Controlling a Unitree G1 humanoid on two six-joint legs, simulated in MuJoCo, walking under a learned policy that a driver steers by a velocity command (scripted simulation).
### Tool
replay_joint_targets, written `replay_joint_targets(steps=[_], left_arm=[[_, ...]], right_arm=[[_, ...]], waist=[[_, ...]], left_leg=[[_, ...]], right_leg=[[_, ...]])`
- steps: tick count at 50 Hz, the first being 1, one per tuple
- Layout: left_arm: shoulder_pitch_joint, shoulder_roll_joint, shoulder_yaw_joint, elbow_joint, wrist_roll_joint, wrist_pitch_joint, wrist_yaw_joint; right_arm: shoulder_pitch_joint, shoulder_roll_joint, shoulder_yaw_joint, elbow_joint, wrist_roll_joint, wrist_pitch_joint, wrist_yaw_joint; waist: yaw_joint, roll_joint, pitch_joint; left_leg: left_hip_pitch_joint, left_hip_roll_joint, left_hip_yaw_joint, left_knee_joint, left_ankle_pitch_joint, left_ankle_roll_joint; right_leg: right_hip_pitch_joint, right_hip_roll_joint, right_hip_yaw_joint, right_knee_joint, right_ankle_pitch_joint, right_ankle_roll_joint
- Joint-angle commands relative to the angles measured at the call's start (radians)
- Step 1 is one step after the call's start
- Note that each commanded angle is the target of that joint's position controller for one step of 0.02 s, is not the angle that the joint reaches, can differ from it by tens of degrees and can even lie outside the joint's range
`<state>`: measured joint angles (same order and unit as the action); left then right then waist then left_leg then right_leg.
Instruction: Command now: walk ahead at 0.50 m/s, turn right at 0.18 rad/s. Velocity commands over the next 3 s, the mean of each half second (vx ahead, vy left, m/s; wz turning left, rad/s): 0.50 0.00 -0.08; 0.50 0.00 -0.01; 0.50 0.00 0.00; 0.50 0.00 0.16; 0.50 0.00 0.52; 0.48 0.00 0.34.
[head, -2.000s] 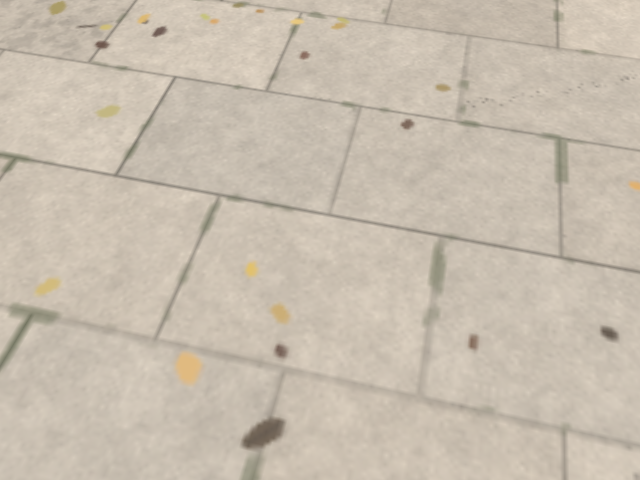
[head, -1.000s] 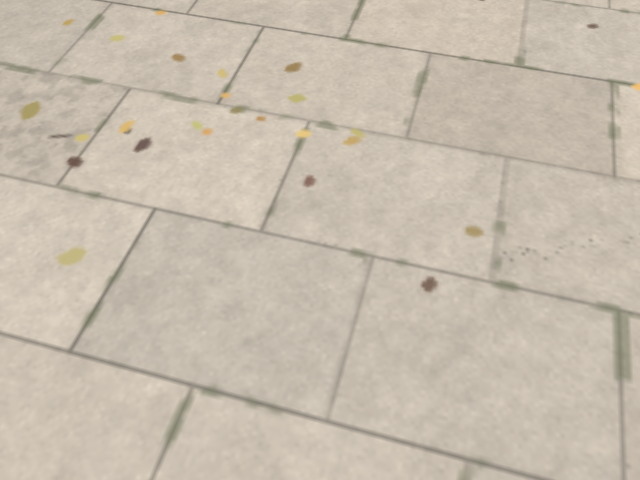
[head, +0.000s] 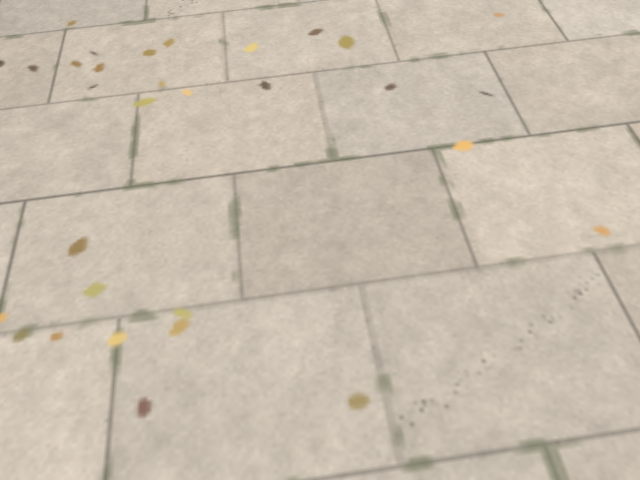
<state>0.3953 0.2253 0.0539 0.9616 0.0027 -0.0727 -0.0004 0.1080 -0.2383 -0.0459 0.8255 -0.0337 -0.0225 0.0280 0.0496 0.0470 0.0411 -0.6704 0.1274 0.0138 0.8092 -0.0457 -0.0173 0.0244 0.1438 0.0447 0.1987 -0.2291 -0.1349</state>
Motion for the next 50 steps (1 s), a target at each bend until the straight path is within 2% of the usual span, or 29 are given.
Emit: replay_joint_targets(steps=[1,3,5,7,8,9,10,11,12,13,14,15,16,18,20,25,31,33,34,35,36,37,38,39,40,41,43,46,50], left_arm=[[0.101,0.13,0.018,-0.013,0.007,-0.009,0.01],[0.117,0.134,0.014,-0.003,0.014,-0.009,0.016],[0.096,0.149,0.013,0.001,0.02,-0.011,0.023],[0.052,0.171,0.016,-0.002,0.025,-0.016,0.026],[0.039,0.178,0.017,0.0,0.028,-0.015,0.023],[0.021,0.171,0.013,-0.009,0.019,-0.017,0.019],[0.075,0.101,-0.005,-0.043,-0.014,-0.022,0.01],[0.141,0.113,0.004,-0.031,-0.015,-0.02,0.007],[0.085,0.147,0.011,-0.033,0.014,-0.012,0.01],[0.012,0.133,0.007,-0.049,0.021,-0.014,0.003],[-0.019,0.109,0.003,-0.058,0.02,-0.01,-0.005],[-0.026,0.1,0.002,-0.066,0.03,0.0,-0.011],[-0.006,0.082,-0.004,-0.056,0.036,0.012,-0.018],[-0.012,0.071,-0.007,-0.06,0.038,0.024,-0.028],[-0.09,0.071,-0.01,-0.087,0.036,0.029,-0.032],[-0.303,0.053,-0.023,-0.158,0.028,0.027,-0.036],[-0.438,0.06,-0.029,-0.207,0.023,0.018,-0.032],[-0.418,0.074,-0.023,-0.208,0.024,0.011,-0.028],[-0.365,0.085,-0.016,-0.193,0.026,0.006,-0.023],[-0.253,0.099,-0.006,-0.156,0.029,-0.001,-0.016],[-0.087,0.13,0.009,-0.1,0.043,-0.012,-0.006],[0.074,0.22,0.033,-0.076,0.07,-0.019,0.008],[0.094,0.288,0.053,-0.066,0.057,-0.006,0.001],[0.014,0.222,0.043,-0.072,0.019,0.004,-0.006],[-0.078,0.161,0.026,-0.086,0.012,0.002,-0.009],[-0.125,0.116,0.014,-0.089,0.016,-0.004,-0.012],[-0.139,0.079,0.002,-0.069,0.011,-0.015,-0.006],[-0.075,0.105,0.007,-0.032,0.002,-0.035,-0.004],[-0.003,0.107,0.006,0.0,0.003,-0.033,-0.004]], right_arm=[[-0.144,-0.055,-0.001,-0.1,0.005,-0.016,0.003],[-0.186,-0.056,0.004,-0.119,0.008,-0.023,0.005],[-0.164,-0.067,0.003,-0.125,0.011,-0.032,0.004],[-0.019,-0.098,-0.01,-0.082,0.015,-0.038,-0.011],[0.12,-0.12,-0.022,-0.038,0.015,-0.045,-0.023],[0.285,-0.147,-0.034,0.008,0.0,-0.054,-0.035],[0.41,-0.248,-0.059,0.023,-0.026,-0.055,-0.046],[0.371,-0.25,-0.063,0.035,-0.005,-0.042,-0.028],[0.251,-0.191,-0.051,0.014,0.021,-0.037,-0.017],[0.174,-0.122,-0.033,0.001,0.025,-0.04,-0.012],[0.145,-0.084,-0.021,0.007,0.018,-0.045,-0.012],[0.151,-0.067,-0.012,0.025,0.018,-0.053,-0.016],[0.16,-0.061,-0.008,0.04,0.017,-0.06,-0.018],[0.209,-0.085,-0.013,0.067,0.023,-0.077,-0.016],[0.24,-0.106,-0.018,0.084,0.027,-0.082,-0.015],[0.32,-0.101,-0.014,0.116,0.031,-0.08,-0.014],[0.391,-0.116,-0.015,0.15,0.018,-0.074,-0.027],[0.374,-0.128,-0.018,0.154,0.014,-0.07,-0.034],[0.357,-0.136,-0.02,0.153,0.012,-0.067,-0.037],[0.343,-0.141,-0.021,0.154,0.013,-0.063,-0.037],[0.337,-0.128,-0.015,0.149,0.018,-0.061,-0.036],[0.351,-0.07,0.004,0.106,0.041,-0.064,-0.031],[0.454,-0.023,0.008,0.106,0.055,-0.062,-0.029],[0.37,-0.118,-0.018,0.111,0.027,-0.053,-0.035],[0.301,-0.102,-0.016,0.09,0.024,-0.059,-0.028],[0.271,-0.082,-0.012,0.086,0.025,-0.061,-0.023],[0.289,-0.061,-0.01,0.097,0.001,-0.037,-0.011],[0.254,-0.048,-0.01,0.087,-0.004,-0.016,0.004],[0.087,-0.054,-0.009,0.034,0.0,-0.008,0.008]], waist=[[0.035,-0.111,0.031],[0.042,-0.113,0.044],[0.011,-0.121,0.044],[-0.062,-0.14,-0.02],[-0.123,-0.127,-0.091],[-0.2,-0.091,-0.18],[-0.199,0.075,-0.314],[-0.135,0.198,-0.352],[-0.093,0.054,-0.19],[-0.081,-0.025,-0.08],[-0.057,-0.043,-0.01],[-0.035,-0.015,0.012],[-0.02,0.005,0.009],[-0.013,0.015,-0.003],[-0.02,0.01,0.016],[-0.072,0.012,0.044],[-0.108,0.029,0.046],[-0.085,0.035,0.038],[-0.057,0.039,0.013],[-0.007,0.03,-0.044],[0.058,-0.006,-0.14],[0.096,-0.132,-0.277],[0.048,-0.308,-0.359],[0.032,-0.143,-0.249],[0.002,-0.114,-0.115],[-0.023,-0.092,-0.061],[-0.07,-0.12,-0.028],[-0.085,-0.107,-0.02],[-0.054,-0.099,0.032]], left_leg=[[-0.043,-0.047,0.049,-0.1,0.047,0.017],[-0.032,-0.069,0.06,-0.166,0.029,0.039],[0.041,-0.096,0.062,-0.227,-0.024,0.075],[0.241,-0.157,0.073,-0.262,-0.109,0.115],[0.388,-0.181,0.076,-0.311,-0.11,0.137],[0.632,-0.108,0.009,-0.353,-0.068,0.17],[0.905,0.154,-0.356,-0.375,-0.166,0.261],[0.965,0.29,-0.729,-0.503,-0.117,0.354],[0.816,0.256,-0.628,-0.53,-0.222,0.337],[0.675,0.218,-0.493,-0.567,-0.241,0.316],[0.572,0.164,-0.394,-0.61,-0.217,0.279],[0.511,0.124,-0.323,-0.634,-0.158,0.251],[0.478,0.096,-0.269,-0.653,-0.11,0.236],[0.476,0.08,-0.212,-0.671,-0.004,0.242],[0.49,0.07,-0.169,-0.704,0.012,0.246],[0.558,0.025,-0.083,-0.711,0.134,0.214],[0.719,0.075,-0.074,-0.639,0.291,0.205],[0.762,0.097,-0.073,-0.582,0.402,0.194],[0.768,0.097,-0.063,-0.515,0.522,0.182],[0.762,0.078,-0.044,-0.384,0.616,0.167],[0.671,0.034,-0.006,-0.191,0.55,0.147],[0.411,-0.036,0.044,0.128,0.209,0.114],[0.131,-0.206,0.039,0.415,-0.499,0.093],[0.052,-0.142,-0.072,0.474,-0.447,0.109],[0.036,-0.103,-0.072,0.442,-0.356,0.111],[0.068,-0.069,-0.067,0.384,-0.295,0.11],[0.15,-0.039,-0.055,0.313,-0.252,0.086],[0.128,-0.03,-0.026,0.271,-0.2,0.059],[0.001,-0.003,0.0,0.138,-0.069,0.028]], right_leg=[[0.059,-0.273,0.117,-0.01,0.603,-0.035],[0.108,-0.296,0.119,0.003,0.643,-0.045],[0.128,-0.318,0.11,0.039,0.76,-0.043],[0.118,-0.317,0.089,0.173,1.02,-0.022],[0.107,-0.298,0.074,0.329,1.051,-0.012],[-0.029,-0.264,0.049,0.542,0.87,-0.002],[-0.303,-0.141,-0.015,0.891,0.425,0.034],[-0.523,-0.002,0.011,1.126,-0.269,0.042],[-0.595,-0.085,0.066,1.167,-0.205,0.03],[-0.606,-0.128,0.055,1.121,-0.139,0.033],[-0.588,-0.166,0.041,1.051,-0.106,0.034],[-0.555,-0.191,0.036,0.993,-0.086,0.043],[-0.518,-0.2,0.024,0.966,-0.07,0.055],[-0.526,-0.212,-0.006,0.928,-0.038,0.073],[-0.597,-0.239,-0.03,0.863,0.026,0.095],[-0.655,-0.245,-0.084,0.59,0.194,0.129],[-0.622,-0.203,-0.105,0.394,0.193,0.097],[-0.568,-0.182,-0.107,0.352,0.118,0.068],[-0.489,-0.157,-0.114,0.325,0.076,0.051],[-0.355,-0.124,-0.129,0.275,0.073,0.029],[-0.128,-0.141,-0.108,0.239,0.107,-0.002],[0.164,-0.389,0.181,0.227,0.03,-0.075],[0.308,-0.595,0.595,0.115,0.045,-0.192],[0.209,-0.533,0.543,0.096,-0.027,-0.163],[0.063,-0.493,0.397,0.063,-0.002,-0.134],[-0.037,-0.441,0.3,0.02,0.059,-0.101],[-0.15,-0.372,0.176,-0.028,0.15,-0.06],[-0.161,-0.353,0.111,-0.066,0.244,-0.074],[-0.121,-0.334,0.062,-0.108,0.26,-0.075]])
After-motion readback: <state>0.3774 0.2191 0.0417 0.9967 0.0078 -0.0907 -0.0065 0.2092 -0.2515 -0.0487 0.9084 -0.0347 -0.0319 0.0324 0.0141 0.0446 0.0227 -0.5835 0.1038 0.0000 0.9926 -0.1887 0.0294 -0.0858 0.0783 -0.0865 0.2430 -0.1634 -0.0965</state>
